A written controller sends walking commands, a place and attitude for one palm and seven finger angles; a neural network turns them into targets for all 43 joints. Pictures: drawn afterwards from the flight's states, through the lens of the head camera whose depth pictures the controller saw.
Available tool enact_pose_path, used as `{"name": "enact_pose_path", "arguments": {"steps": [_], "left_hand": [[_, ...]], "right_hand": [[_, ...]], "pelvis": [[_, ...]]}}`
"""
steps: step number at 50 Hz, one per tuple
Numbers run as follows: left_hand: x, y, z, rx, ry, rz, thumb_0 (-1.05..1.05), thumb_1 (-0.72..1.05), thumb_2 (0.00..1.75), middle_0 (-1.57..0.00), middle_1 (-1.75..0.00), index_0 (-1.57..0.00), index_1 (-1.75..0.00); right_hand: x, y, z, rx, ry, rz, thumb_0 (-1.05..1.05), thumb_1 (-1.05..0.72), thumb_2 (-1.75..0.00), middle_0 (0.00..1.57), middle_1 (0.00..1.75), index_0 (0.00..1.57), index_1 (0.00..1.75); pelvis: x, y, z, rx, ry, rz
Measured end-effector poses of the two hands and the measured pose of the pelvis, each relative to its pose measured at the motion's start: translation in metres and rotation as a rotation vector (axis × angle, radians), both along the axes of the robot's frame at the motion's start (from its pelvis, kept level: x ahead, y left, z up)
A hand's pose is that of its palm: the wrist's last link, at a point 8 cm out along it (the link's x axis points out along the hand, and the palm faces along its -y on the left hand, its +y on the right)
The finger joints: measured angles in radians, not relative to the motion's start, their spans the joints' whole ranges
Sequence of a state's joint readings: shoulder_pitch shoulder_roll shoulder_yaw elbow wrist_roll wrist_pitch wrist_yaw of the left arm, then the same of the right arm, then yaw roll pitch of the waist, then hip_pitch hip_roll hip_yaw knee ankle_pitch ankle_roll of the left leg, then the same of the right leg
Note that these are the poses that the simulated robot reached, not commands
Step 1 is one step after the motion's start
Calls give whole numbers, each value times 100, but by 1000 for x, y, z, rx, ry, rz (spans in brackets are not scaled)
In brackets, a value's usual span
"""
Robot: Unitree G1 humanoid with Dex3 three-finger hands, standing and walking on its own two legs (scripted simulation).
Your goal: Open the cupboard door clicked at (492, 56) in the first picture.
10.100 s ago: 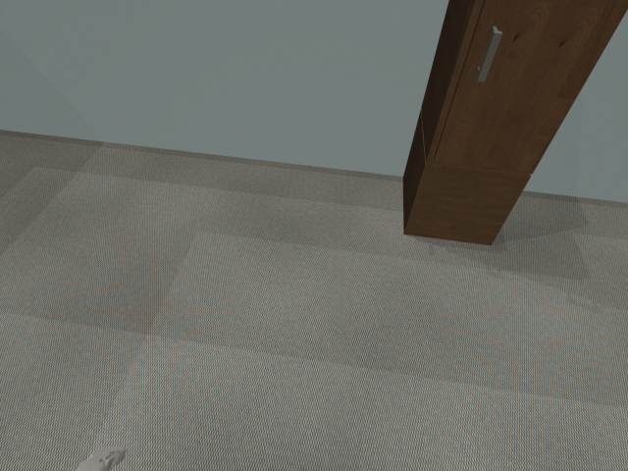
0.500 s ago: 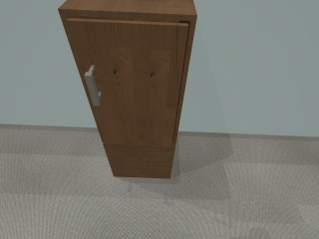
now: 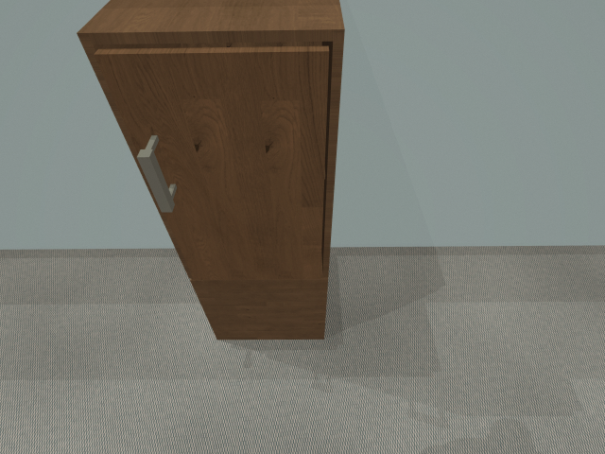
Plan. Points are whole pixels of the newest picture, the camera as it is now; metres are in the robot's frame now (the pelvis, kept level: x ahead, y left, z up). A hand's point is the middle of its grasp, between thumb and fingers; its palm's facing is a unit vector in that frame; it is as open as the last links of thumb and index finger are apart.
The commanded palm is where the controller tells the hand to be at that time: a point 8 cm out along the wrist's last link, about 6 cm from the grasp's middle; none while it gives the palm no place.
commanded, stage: come to a stop and stand still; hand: left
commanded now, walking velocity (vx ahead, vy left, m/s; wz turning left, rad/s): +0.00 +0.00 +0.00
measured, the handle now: (160, 174) +0.54 +0.29 +0.05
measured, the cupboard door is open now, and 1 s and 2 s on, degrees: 0 0 0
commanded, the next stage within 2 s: look again from close up in 1.00 s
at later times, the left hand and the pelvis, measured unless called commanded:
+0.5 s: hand out of the picture -0.07 +0.12 -0.17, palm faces +0.08 -0.99 -0.15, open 7.4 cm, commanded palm none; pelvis -0.03 -0.03 +0.00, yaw +1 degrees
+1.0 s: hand out of the picture -0.06 +0.13 -0.17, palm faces +0.08 -0.98 -0.16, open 7.4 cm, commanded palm none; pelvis -0.03 -0.03 +0.00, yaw +0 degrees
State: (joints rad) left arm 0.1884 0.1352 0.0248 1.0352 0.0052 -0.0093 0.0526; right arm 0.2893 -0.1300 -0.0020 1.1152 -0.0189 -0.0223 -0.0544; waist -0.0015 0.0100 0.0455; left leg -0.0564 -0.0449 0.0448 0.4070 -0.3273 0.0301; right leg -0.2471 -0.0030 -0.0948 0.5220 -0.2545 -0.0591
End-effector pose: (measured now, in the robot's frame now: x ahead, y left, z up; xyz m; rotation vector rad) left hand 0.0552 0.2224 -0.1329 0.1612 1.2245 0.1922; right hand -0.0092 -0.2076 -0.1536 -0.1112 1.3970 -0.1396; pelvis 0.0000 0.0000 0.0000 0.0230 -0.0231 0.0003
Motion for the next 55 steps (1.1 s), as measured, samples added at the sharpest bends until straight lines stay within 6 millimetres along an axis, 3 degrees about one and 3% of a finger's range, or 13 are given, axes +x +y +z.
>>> {"name": "enact_pose_path", "arguments": {"steps": [10,17,23,31,39,46,55], "left_hand": [[-55,-12,-2,-6,80,16,-1,94,90,-20,-30,-20,-30],[-102,-33,-6,-45,170,41,0,92,90,-20,-30,-20,-30],[-126,-50,-10,-81,217,58,0,91,90,-20,-30,-20,-30],[-129,-60,-14,-105,210,60,0,90,90,-20,-30,-20,-30],[-121,-54,-16,-97,191,48,1,91,90,-20,-30,-20,-30],[-118,-47,-13,-82,185,54,1,91,90,-20,-30,-20,-30],[-118,-48,-11,-88,199,59,0,91,90,-19,-30,-20,-30]], "right_hand": [[-20,-19,4,1,4,18,0,-91,-90,19,30,20,30],[-47,-21,6,18,62,23,0,-91,-90,19,30,20,30],[-73,-21,8,24,114,11,0,-91,-90,19,30,20,30],[-98,-14,11,33,153,-14,0,-91,-90,19,30,20,30],[-108,-2,11,48,158,-34,0,-91,-90,19,30,20,30],[-105,7,9,64,152,-32,0,-91,-90,19,30,20,30],[-86,9,7,67,122,-20,0,-91,-90,19,30,20,30]], "pelvis": [[-16,-18,3,-6,-19,6],[-26,-26,4,-11,-15,12],[-32,-31,4,-14,-7,14],[-36,-33,3,-15,-1,13],[-37,-31,2,-13,6,8],[-35,-27,2,-9,10,7],[-29,-24,2,-7,11,6]]}}
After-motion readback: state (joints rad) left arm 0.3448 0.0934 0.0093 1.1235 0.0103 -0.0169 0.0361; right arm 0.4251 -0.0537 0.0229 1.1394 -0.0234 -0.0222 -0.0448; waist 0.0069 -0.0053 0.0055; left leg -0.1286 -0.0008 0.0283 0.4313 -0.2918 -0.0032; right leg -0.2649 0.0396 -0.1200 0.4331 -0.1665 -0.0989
